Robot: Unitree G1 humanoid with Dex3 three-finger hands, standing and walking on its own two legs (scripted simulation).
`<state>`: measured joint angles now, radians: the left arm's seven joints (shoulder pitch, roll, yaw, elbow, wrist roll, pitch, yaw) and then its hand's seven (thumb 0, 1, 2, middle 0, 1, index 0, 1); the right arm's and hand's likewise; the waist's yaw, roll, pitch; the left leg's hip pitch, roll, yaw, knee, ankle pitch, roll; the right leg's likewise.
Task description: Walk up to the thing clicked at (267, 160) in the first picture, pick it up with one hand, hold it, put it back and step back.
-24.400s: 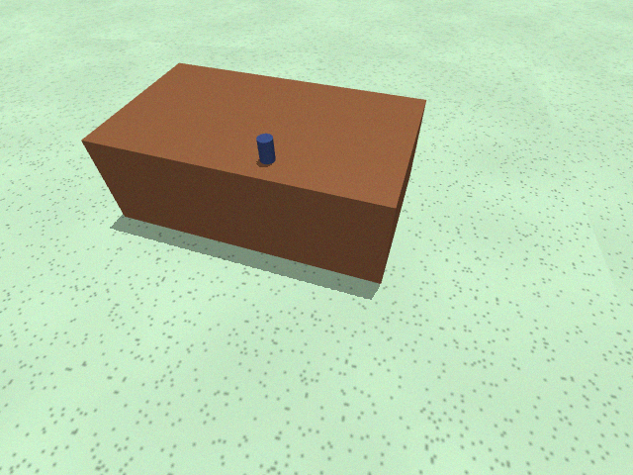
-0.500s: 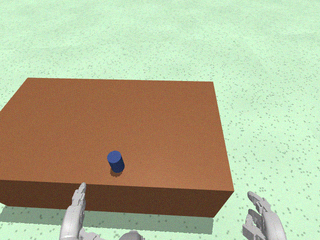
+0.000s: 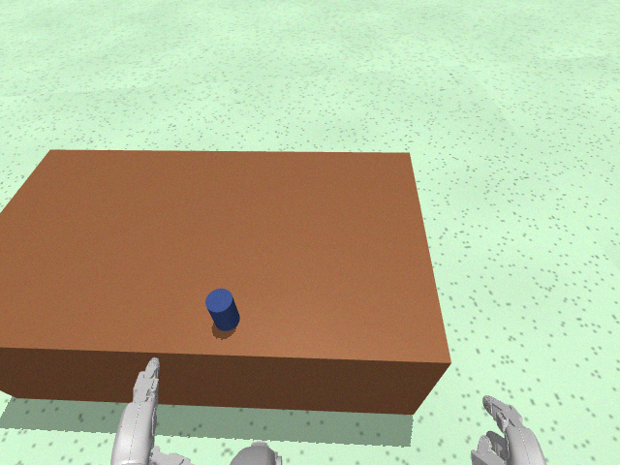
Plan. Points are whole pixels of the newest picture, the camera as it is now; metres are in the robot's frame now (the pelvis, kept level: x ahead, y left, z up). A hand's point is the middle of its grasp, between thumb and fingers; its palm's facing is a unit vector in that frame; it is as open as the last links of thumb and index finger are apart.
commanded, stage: home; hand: left
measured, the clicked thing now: (223, 310) +0.45 +0.23 -0.26
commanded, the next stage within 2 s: stand in 0.16 s
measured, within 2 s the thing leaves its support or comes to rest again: neither
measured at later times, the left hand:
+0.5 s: hand out of the picture +0.09 +0.26 -0.11, palm faces -0.02 -0.92 -0.40, open 14.8 cm
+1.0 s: hand out of the picture +0.03 +0.26 -0.11, palm faces +0.00 -0.93 -0.36, open 7.5 cm
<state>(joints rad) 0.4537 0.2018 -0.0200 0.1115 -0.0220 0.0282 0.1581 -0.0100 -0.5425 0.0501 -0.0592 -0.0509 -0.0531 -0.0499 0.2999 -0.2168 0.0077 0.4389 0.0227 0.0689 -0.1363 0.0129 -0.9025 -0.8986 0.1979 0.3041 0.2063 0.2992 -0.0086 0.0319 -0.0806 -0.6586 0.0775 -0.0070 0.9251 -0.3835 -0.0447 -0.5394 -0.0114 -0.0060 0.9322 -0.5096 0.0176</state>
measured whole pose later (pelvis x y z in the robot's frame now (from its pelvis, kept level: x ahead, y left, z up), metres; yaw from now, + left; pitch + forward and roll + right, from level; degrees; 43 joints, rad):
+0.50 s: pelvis +0.01 +0.00 +0.02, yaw +1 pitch +0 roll +0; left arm 0.29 0.35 0.02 0.78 0.05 0.00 0.03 -0.01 -0.20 0.39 -0.17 -0.22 -0.16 -0.22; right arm 0.21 -0.33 -0.04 0.85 -0.05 0.00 0.00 0.01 -0.90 -0.90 0.20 0.30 0.21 0.30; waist 0.00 0.01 0.02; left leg -0.44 0.06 0.00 0.78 -0.34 -0.03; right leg -0.31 -0.03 -0.01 0.78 -0.46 0.02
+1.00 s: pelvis +0.00 +0.01 +0.05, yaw +1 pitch -4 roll -1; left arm 0.20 0.33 0.00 1.11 0.02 0.00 0.01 0.01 0.88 0.89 -0.21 -0.30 -0.20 -0.30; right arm 0.16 -0.32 0.00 1.11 -0.02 0.00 0.00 0.01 -0.90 -0.90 0.20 0.30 0.21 0.30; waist 0.00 0.03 0.05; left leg -0.22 0.05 0.00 0.46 -0.17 -0.03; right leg -0.09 -0.03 -0.03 0.44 -0.28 0.03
